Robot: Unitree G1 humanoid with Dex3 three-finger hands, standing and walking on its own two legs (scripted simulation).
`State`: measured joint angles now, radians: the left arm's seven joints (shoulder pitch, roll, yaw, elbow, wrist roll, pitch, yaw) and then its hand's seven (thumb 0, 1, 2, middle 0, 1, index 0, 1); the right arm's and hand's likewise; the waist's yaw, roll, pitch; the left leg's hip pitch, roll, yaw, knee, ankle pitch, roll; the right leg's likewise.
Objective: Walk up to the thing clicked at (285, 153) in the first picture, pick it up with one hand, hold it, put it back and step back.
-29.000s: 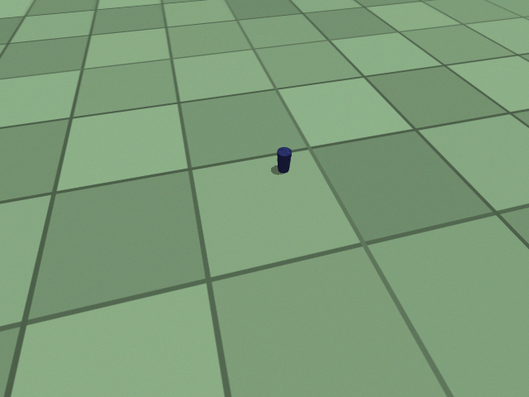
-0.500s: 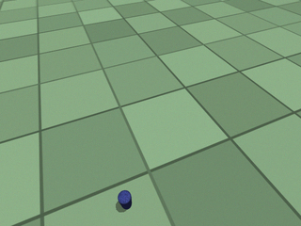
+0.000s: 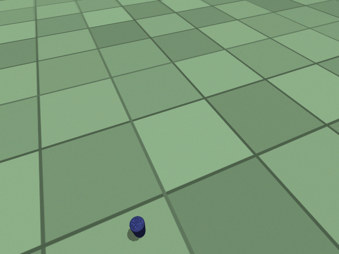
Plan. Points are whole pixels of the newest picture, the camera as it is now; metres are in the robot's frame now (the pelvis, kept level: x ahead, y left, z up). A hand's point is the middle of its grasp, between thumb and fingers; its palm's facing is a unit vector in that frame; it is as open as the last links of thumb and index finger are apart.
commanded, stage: stand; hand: left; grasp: from the side
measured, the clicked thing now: (138, 227) +0.42 +0.19 -0.72
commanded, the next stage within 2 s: step back in 0.66 s
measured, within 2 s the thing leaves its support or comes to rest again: neither
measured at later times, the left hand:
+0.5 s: hand out of the picture +0.08 +0.25 -0.16, palm faces -0.02 -0.94 -0.35, open 7.3 cm
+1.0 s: hand out of the picture +0.10 +0.31 -0.18, palm faces -0.02 -0.92 -0.39, open 7.3 cm
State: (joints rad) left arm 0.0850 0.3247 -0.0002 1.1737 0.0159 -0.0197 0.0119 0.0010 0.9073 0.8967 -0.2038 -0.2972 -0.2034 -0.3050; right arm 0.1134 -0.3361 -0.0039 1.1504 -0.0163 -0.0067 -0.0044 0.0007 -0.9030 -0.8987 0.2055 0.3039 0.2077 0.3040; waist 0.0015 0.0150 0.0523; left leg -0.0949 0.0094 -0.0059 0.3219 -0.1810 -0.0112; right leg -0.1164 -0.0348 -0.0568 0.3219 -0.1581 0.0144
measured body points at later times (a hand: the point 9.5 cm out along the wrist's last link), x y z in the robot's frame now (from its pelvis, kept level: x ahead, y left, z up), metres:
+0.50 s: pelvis +0.01 +0.00 +0.00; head +0.01 -0.01 +0.45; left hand +0.08 +0.30 -0.13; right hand +0.07 -0.30 -0.14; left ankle +0.00 +0.13 -0.75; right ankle +0.01 -0.13 -0.75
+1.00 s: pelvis -0.05 +0.04 -0.03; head +0.02 +0.06 +0.42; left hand +0.10 +0.36 -0.16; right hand +0.02 -0.29 -0.14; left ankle -0.05 +0.14 -0.75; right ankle -0.01 -0.12 -0.72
